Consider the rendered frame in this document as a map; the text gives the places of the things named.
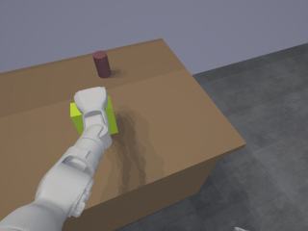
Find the sponge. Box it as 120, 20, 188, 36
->
70, 95, 118, 136

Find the robot left hand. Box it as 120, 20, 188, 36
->
73, 87, 108, 114

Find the left robot forearm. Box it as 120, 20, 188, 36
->
35, 108, 113, 200

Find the robot left upper arm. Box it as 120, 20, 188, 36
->
0, 163, 94, 231

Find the table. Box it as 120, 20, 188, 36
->
0, 38, 246, 231

